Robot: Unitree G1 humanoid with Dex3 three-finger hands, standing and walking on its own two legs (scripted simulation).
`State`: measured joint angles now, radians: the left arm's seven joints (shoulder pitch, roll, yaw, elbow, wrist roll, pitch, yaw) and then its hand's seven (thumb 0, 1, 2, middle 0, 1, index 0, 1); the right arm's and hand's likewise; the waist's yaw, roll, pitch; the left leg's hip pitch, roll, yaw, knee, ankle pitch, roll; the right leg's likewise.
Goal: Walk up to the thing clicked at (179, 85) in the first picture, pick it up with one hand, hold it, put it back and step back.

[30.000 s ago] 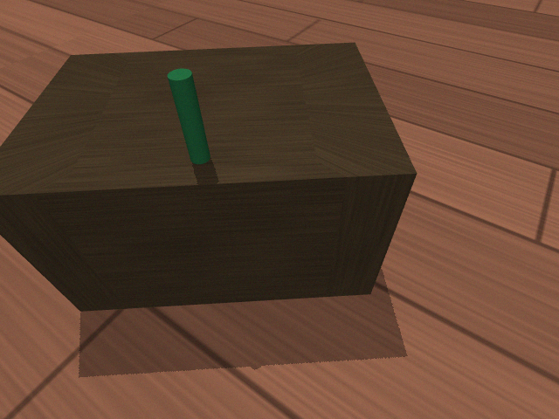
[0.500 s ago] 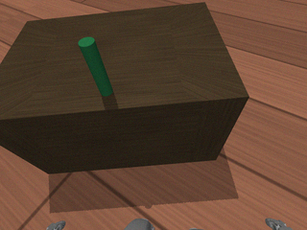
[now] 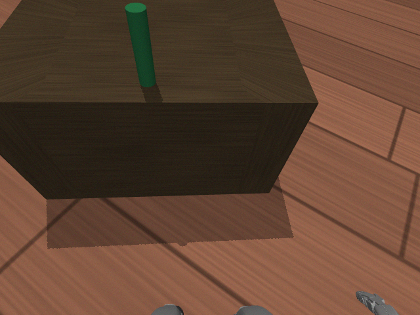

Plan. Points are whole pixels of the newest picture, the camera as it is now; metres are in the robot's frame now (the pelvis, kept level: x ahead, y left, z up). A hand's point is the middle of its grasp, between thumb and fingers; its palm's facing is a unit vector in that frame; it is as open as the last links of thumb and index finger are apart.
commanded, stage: step back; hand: left
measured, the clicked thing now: (142, 49) +0.81 +0.24 +0.00
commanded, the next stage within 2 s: stand in 1.72 s
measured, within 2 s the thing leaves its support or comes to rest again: neither
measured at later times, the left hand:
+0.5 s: hand out of the picture -0.05 +0.24 -0.15, palm faces +0.05 -0.90 -0.42, open 7.4 cm
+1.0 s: hand out of the picture -0.24 +0.20 -0.15, palm faces +0.05 -0.92 -0.40, open 7.4 cm
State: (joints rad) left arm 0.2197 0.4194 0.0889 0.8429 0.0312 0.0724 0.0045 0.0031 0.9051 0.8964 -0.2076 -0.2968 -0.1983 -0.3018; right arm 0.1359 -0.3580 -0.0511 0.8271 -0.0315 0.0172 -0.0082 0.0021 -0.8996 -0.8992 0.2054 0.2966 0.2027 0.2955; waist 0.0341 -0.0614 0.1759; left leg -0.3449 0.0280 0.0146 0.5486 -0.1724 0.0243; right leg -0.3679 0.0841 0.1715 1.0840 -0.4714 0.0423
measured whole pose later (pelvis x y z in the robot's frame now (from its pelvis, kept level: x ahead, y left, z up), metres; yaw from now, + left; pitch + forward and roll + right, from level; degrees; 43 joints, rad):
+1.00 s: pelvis -0.26 -0.07 +0.00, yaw +3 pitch -2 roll +0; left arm 0.28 0.36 0.05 0.98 0.05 -0.02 -0.01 0.01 0.90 0.90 -0.21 -0.30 -0.20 -0.30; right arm 0.21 -0.40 -0.06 0.94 -0.04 0.02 0.03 0.00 -0.90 -0.90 0.20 0.30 0.20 0.29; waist 0.04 0.04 0.04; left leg -0.33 0.02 -0.04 0.71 -0.41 0.00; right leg -0.20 0.00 0.03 0.59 -0.36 0.00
